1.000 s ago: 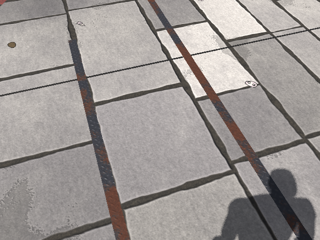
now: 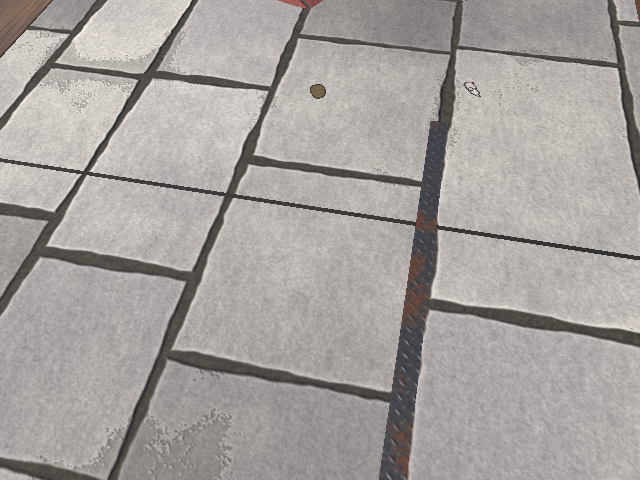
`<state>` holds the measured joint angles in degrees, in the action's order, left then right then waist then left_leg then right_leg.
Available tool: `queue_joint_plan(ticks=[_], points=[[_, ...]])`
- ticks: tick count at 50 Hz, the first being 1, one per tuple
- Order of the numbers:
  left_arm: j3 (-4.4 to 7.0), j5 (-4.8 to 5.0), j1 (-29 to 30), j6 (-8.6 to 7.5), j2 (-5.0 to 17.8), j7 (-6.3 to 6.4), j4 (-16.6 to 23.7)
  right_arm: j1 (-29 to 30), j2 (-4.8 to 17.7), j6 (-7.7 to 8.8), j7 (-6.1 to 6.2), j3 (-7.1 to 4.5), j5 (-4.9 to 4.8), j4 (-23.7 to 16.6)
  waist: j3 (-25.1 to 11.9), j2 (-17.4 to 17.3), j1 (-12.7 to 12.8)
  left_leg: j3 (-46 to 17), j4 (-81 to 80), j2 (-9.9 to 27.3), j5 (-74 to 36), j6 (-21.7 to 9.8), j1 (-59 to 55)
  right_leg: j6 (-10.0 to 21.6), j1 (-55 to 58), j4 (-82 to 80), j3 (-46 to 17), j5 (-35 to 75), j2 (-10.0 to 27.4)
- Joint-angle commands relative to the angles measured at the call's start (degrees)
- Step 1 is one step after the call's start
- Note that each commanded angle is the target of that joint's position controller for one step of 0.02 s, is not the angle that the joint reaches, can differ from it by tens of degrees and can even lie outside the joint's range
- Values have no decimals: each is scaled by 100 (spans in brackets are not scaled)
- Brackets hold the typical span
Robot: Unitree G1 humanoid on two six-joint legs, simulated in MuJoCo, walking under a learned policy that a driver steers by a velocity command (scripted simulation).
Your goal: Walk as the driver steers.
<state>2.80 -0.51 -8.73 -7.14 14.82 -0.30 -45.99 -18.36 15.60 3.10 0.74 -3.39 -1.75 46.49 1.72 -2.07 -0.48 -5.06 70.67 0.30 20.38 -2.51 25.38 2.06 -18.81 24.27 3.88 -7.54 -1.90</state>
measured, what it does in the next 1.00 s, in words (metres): walks ahead: left foot, then right foot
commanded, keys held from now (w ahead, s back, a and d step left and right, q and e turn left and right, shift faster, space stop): w+q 0.08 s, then w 0.22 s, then no key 0.70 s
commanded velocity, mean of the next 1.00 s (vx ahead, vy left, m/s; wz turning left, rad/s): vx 0.26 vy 0.00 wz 0.19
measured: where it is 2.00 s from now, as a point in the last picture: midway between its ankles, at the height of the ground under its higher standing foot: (286, 387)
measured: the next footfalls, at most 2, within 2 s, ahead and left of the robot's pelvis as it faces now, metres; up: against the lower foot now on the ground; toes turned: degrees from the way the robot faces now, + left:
left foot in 0.36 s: +0.34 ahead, +0.19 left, +0.00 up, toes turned +11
right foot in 0.78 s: +0.45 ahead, -0.03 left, +0.00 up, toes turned +5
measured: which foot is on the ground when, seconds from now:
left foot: up 0.00-0.34, down 0.36-1.00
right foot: down 0.00-0.36, up 0.38-0.76, down 0.78-1.00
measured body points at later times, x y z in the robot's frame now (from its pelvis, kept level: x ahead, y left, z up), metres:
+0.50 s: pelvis +0.25 +0.08 +0.00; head +0.29 +0.11 +0.45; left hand +0.27 +0.37 -0.14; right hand +0.45 -0.14 -0.10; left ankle +0.30 +0.18 -0.74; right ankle +0.18 -0.09 -0.64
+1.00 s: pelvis +0.34 +0.08 +0.00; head +0.36 +0.07 +0.45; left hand +0.41 +0.35 -0.13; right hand +0.46 -0.15 -0.14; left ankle +0.30 +0.18 -0.74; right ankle +0.39 -0.04 -0.74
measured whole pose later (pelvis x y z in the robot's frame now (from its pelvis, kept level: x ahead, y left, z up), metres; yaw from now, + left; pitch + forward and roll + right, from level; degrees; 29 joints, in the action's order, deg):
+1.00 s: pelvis +0.34 +0.08 +0.00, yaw +9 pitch +0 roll +1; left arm 1.9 -0.2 -7.9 -1.2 12.4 1.1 -54.6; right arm -12.0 12.3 0.6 1.4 -1.9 0.6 52.7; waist 0.7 -0.4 -0.1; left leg 3.1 27.8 -0.9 17.2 -1.2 10.8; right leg -0.3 -16.7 30.2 0.3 -13.6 1.6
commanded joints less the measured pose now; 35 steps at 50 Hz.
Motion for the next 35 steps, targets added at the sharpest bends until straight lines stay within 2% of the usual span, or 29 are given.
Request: queue_joint_plan(ticks=[1,2,4,7,10,12,14,15,16,17,18,19,20,21,22,23,24,26,28,31,35], points=[[136,2,-176,-81,482,-29,117,-181,198,-34,-29,-84,-27,-478,-272,631,2,-163,-23,710,-320,8,1032,974,941,-1543,-1515,127,1645],[165,36,-194,-107,547,-39,60,-71,146,-74,-26,-71,-16,-567,-163,601,-11,-139,-186,770,-384,23,1148,1021,857,-1652,-1303,296,1668],[232,42,-267,-121,729,-36,-25,225,162,-103,-21,-59,41,-768,-60,478,9,-159,-586,836,-720,82,1469,1104,913,-1761,-986,650,1756],[257,36,-475,-79,853,-41,-154,571,121,-29,-83,-9,59,-895,-63,390,114,-135,-1559,769,-1532,78,1511,1077,1119,-1767,-516,967,1636],[249,112,-621,-1,961,-45,-231,1226,73,64,-200,58,76,-1063,83,388,324,305,-2685,613,-2092,53,1169,938,1143,-1694,-88,946,1482],[261,181,-863,59,1079,-52,-338,1615,90,80,-264,82,54,-1216,178,449,460,479,-3125,549,-1985,30,1077,892,1364,-1623,-101,747,1588],[273,232,-1033,141,1163,-53,-458,1823,189,86,-307,67,40,-1363,252,539,465,555,-3435,478,-1539,-76,1092,827,1755,-1456,-177,817,1790],[279,253,-1059,189,1204,-47,-500,1823,254,92,-321,47,49,-1405,237,605,407,625,-3575,407,-1270,-157,996,782,1926,-1298,-193,1049,1875],[276,254,-980,241,1240,-32,-519,1638,349,109,-323,-2,84,-1389,142,673,222,733,-3816,246,-1162,-255,614,677,2013,-883,-114,1982,1841],[257,251,-887,294,1237,-13,-531,1007,519,132,-309,-114,148,-1215,-260,646,-178,926,-4199,-25,-1495,-380,-331,494,1975,2,125,3142,1616],[187,197,-984,300,1068,20,-516,182,848,135,-260,-268,202,-961,-838,535,-507,870,-4215,-78,-2221,-515,-1684,243,1467,1150,356,3366,1299],[26,-44,-966,245,703,34,-269,-721,1432,109,-150,-401,284,-833,-1689,-470,-731,-722,-3923,1270,-4294,-901,-3436,-97,39,3150,517,926,832],[-130,14,-1779,147,246,-38,-364,-572,1684,81,-173,-371,344,-873,-2557,-1623,-196,-2974,-4488,2535,-4994,-1928,-4602,-372,-1534,4812,-202,-2944,15],[40,169,-1496,128,909,-52,-519,-534,1125,69,-224,-258,271,-911,-2505,-631,-455,-2537,-4551,2303,-5239,-1768,-4202,-354,-1684,5234,-868,-2863,302],[56,269,-1046,140,909,-50,-354,-158,903,82,-235,-184,218,-901,-1690,-508,-329,-1555,-4538,2035,-5528,-1556,-3590,-305,-2021,5135,-722,-2538,526],[32,199,-821,177,774,6,-349,232,711,94,-246,-133,161,-908,-1298,-62,-159,-1078,-4691,1703,-5250,-1327,-2939,-313,-1959,4746,-662,-2132,756],[57,135,-730,249,736,52,-343,543,582,100,-255,-102,149,-926,-1011,-77,11,-761,-4926,1506,-4985,-1212,-2330,-337,-1722,4397,-641,-1829,879],[49,103,-1007,434,539,98,-444,801,491,164,-256,-80,271,-857,-985,-177,328,-329,-5281,1330,-5135,-1189,-1449,-404,-856,4073,-607,-1330,869],[29,71,-1057,514,404,140,-463,950,454,220,-215,-63,318,-751,-934,-244,464,32,-5401,1224,-5326,-1229,-1155,-473,-578,3426,-595,-998,805],[-24,11,-604,549,297,166,-364,976,509,167,-106,-63,298,-562,-874,-361,355,308,-5447,1106,-4936,-1130,-1096,-480,-333,2271,-559,-442,756],[14,29,-228,618,447,152,-296,804,550,66,-66,-50,284,-255,-774,-409,168,104,-5462,1210,-3656,-1098,-1172,-413,-54,1462,-553,-251,659]])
